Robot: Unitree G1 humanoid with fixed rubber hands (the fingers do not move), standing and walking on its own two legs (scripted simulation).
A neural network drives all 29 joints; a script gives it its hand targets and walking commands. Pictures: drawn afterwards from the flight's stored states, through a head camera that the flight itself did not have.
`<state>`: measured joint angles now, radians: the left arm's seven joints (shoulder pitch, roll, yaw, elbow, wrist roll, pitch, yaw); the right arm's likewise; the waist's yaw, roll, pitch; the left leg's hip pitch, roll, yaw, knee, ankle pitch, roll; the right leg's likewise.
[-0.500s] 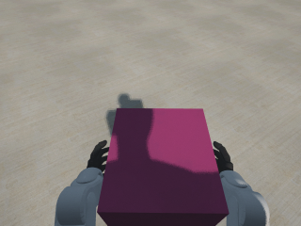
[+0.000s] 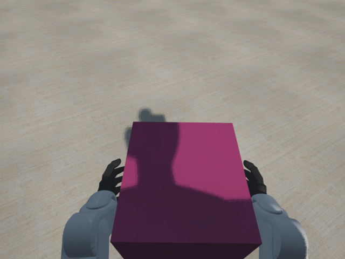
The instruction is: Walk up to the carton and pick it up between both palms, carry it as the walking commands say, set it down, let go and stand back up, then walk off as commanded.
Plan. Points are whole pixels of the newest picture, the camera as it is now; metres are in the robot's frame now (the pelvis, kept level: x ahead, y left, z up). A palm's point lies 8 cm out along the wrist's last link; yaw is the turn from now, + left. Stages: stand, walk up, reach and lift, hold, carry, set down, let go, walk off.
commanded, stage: carry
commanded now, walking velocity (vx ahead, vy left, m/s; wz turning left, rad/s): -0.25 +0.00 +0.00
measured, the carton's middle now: (180, 205) +0.26 +0.00 +0.03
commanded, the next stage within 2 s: none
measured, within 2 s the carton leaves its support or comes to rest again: neither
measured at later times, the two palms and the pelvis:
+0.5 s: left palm out of the picture +0.10 +0.12 +0.07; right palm out of the picture +0.10 -0.17 +0.08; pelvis -0.15 -0.01 +0.00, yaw +0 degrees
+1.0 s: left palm out of the picture -0.05 +0.10 +0.08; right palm out of the picture -0.05 -0.19 +0.09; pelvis -0.29 -0.04 +0.00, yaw +0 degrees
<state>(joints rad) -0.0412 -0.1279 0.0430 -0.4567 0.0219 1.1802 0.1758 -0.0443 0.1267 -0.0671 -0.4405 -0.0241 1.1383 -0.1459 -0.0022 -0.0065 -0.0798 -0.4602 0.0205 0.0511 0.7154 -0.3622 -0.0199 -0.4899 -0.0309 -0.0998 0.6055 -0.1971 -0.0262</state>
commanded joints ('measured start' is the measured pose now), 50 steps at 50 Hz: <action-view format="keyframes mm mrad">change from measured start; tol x32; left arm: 1 -356 -868 -619 -141 -283 -44 -161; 50 -510 -874 -620 -203 -302 -44 -171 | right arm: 1 -422 850 628 -144 300 -3 140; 50 -412 921 657 -100 302 15 146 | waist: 1 13 99 -371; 23 1 -223 -331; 29 -4 322 -317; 50 -2 -148 -258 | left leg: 1 282 225 -190 -335 329 61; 2 347 365 -356 -283 683 124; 12 170 189 -160 -320 155 83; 18 45 -18 -24 267 -84 15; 23 31 -8 -3 -45 -79 3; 28 270 353 -374 -306 701 158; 50 110 11 13 -95 72 2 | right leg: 1 157 -142 113 -38 58 9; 6 57 10 74 341 -272 43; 15 167 -343 369 -302 144 -99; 19 14 -253 252 -360 -147 -70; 24 316 -218 170 -107 345 -57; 33 -17 7 106 382 -294 57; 40 304 -63 109 -223 -8 36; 50 168 -233 177 -185 224 -40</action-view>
